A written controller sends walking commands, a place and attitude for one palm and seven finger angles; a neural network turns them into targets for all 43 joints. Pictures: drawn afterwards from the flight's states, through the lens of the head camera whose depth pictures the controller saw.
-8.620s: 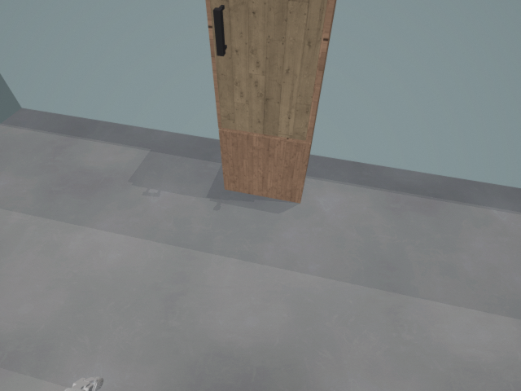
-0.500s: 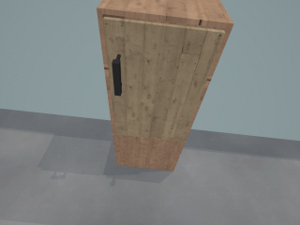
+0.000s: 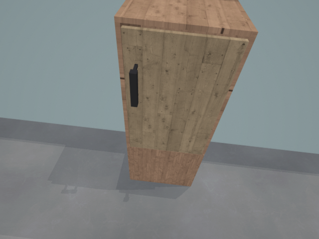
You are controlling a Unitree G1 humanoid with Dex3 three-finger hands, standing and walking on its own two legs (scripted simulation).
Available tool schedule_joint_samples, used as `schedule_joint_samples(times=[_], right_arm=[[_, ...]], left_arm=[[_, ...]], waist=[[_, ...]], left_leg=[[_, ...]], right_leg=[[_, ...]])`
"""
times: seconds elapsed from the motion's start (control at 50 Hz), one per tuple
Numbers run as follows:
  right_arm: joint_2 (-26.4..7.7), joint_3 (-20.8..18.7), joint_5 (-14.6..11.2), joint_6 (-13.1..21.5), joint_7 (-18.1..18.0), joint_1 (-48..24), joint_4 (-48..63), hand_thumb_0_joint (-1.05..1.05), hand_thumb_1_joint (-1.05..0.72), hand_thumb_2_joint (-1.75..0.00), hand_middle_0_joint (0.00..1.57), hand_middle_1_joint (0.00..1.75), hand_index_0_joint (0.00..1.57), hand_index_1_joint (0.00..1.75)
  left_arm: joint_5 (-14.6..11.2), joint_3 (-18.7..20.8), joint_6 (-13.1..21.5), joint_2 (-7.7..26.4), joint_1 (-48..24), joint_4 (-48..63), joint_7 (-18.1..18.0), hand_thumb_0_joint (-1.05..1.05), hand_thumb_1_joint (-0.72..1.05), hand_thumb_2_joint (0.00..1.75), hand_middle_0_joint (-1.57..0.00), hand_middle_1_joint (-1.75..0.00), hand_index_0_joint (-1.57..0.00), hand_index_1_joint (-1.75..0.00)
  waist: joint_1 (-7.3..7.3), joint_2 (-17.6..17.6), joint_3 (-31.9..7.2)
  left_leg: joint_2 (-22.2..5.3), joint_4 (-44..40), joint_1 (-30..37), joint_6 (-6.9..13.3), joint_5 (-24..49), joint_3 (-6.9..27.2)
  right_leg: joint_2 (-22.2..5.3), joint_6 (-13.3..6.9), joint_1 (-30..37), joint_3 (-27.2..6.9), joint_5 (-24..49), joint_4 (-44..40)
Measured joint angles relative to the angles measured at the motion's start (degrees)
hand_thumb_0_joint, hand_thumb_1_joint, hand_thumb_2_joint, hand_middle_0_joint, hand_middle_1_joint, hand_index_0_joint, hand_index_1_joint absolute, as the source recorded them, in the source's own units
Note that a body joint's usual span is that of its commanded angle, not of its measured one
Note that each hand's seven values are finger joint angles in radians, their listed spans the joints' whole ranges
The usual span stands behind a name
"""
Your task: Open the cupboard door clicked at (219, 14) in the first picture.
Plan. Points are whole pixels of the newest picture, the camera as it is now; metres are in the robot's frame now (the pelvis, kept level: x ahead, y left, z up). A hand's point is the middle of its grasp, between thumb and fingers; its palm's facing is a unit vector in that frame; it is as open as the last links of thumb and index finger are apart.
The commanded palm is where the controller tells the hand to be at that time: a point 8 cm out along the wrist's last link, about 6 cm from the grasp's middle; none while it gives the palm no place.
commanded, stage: look again from close up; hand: left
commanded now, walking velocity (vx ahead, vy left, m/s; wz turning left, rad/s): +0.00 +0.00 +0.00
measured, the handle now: (135, 85) +0.58 +0.14 +0.06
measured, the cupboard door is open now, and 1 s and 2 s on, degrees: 0 0 0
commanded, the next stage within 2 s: raise the hand with hooked fingers in 0.52 s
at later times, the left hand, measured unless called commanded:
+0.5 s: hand out of the picture +0.00 +0.17 -0.18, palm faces +0.00 -0.98 -0.18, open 7.4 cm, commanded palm none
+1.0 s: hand (101, 215) +0.19 +0.16 -0.04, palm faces -0.04 -1.00 -0.01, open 8.4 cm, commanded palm +0.14 +0.23 -0.04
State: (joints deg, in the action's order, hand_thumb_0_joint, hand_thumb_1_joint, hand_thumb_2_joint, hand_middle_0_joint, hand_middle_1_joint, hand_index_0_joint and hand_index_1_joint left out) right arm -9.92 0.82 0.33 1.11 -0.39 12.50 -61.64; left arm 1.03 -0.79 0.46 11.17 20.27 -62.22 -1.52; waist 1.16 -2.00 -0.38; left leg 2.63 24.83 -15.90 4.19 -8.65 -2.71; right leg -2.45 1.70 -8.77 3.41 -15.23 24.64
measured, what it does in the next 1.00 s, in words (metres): lowers itself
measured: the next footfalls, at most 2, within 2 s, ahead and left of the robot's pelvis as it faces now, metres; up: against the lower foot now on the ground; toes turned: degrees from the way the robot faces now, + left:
none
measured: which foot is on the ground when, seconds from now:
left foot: down 0.00-1.00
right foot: down 0.00-1.00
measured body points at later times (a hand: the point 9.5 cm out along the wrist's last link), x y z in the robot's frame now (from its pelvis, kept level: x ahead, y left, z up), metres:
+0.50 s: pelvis +0.00 +0.00 +0.00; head +0.00 +0.01 +0.45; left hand +0.00 +0.22 -0.16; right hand +0.01 -0.24 -0.15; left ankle +0.05 +0.07 -0.74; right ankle -0.02 -0.14 -0.74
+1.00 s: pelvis -0.02 -0.04 -0.08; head +0.01 -0.03 +0.37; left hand +0.18 +0.21 -0.04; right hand +0.20 -0.30 -0.11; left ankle +0.05 +0.07 -0.74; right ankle -0.02 -0.14 -0.74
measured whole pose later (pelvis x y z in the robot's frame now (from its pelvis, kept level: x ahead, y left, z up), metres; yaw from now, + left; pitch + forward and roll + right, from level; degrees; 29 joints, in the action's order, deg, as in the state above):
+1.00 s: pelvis -0.02 -0.04 -0.08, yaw -1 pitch +11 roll -1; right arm -14.6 -3.0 -2.2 13.0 -0.8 8.5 -30.1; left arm -18.3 12.7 26.2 13.9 22.0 -9.5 22.9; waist -0.4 -0.7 -8.3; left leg -1.3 60.5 -48.0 0.7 -23.0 -1.5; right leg 0.5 -2.1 -41.1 3.7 -31.6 62.1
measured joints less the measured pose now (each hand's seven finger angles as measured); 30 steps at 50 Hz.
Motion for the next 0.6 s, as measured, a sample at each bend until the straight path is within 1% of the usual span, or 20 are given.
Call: schedule_joint_samples(times=[0.42,0.6], right_arm=[[0.2,0.1,0.0,0.0,-0.2,2.3,-2.9,0.00,-0.91,-0.90,0.20,0.30,0.20,0.30],[0.7,0.1,0.0,-0.1,-0.3,2.9,-3.3,0.00,-0.91,-0.90,0.20,0.30,0.20,0.30]], left_arm=[[-0.2,0.0,0.2,-0.4,-1.9,-0.5,-0.2,0.00,0.91,0.90,-0.20,-0.30,-0.20,-0.30],[-0.2,0.0,0.1,-0.9,-1.7,-0.6,-0.2,0.00,0.91,0.90,-0.20,-0.30,-0.20,-0.30]], waist=[[-0.93,0.3,0.3],[-0.99,0.4,0.4]], left_leg=[[-0.2,-1.2,1.6,-0.3,0.1,-0.5],[-0.3,-1.6,1.7,-0.6,0.2,-0.5]], right_leg=[[0.2,-0.2,1.2,-0.5,0.0,-0.8],[0.3,-0.4,1.1,-0.6,0.0,-0.8]])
